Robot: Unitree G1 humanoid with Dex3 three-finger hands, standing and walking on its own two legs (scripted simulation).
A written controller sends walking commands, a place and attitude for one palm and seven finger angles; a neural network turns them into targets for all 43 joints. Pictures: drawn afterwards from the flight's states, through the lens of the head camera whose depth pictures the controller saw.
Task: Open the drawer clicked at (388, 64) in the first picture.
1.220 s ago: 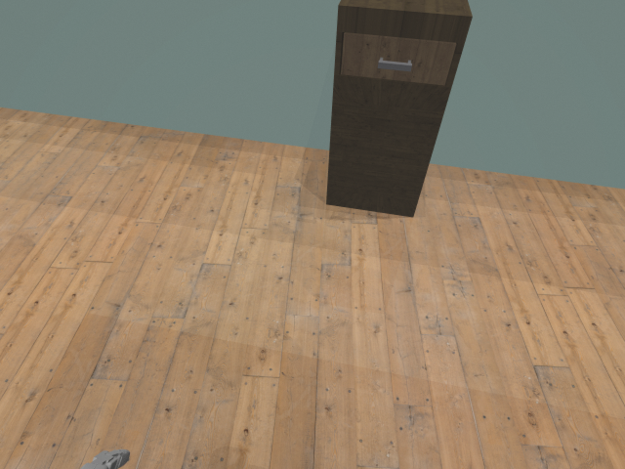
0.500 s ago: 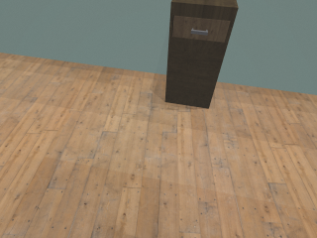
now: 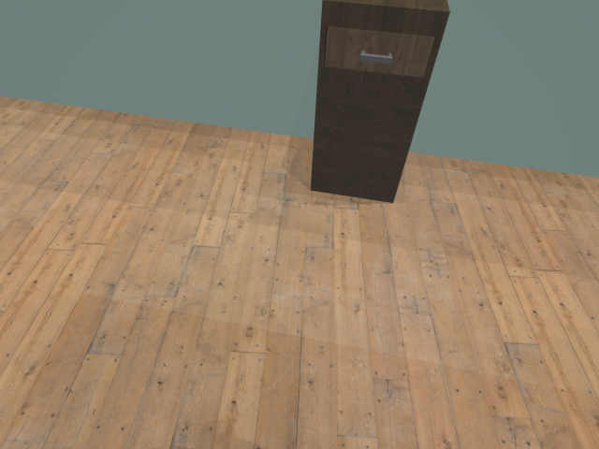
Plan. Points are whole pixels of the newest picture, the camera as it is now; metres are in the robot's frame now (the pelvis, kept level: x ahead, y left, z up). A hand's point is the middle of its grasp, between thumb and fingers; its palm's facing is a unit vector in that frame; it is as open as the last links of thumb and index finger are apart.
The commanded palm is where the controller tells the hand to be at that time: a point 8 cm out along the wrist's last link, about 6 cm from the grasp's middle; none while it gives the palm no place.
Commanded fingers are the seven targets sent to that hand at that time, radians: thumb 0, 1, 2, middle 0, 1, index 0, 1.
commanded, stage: look at it before walking up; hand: left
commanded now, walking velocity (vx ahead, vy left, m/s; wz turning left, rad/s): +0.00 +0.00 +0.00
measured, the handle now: (376, 56) +1.39 -0.20 -0.06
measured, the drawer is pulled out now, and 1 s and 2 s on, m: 0.00 0.00 0.00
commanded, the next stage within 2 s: walk to a spot facing it in 0.22 s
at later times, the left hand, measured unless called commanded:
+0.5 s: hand out of the picture +0.06 +0.23 -0.17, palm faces -0.05 -0.96 -0.28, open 7.4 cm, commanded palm none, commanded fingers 0.00 0.90 0.90 -0.20 -0.30 -0.20 -0.30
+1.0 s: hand out of the picture +0.15 +0.11 -0.17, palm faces -0.22 -0.96 -0.18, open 7.4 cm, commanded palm none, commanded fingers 0.00 0.90 0.90 -0.20 -0.30 -0.20 -0.30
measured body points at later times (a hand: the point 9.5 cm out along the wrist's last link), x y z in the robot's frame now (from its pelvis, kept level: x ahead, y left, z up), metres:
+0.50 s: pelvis +0.02 +0.00 -0.01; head +0.01 +0.00 +0.44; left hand +0.07 +0.28 -0.15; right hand +0.07 -0.28 -0.14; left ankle +0.01 +0.13 -0.75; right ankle +0.01 -0.11 -0.74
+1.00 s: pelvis +0.14 -0.06 +0.00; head +0.16 -0.07 +0.45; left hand +0.16 +0.16 -0.15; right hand +0.17 -0.32 -0.14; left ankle +0.27 +0.06 -0.67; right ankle +0.07 -0.12 -0.75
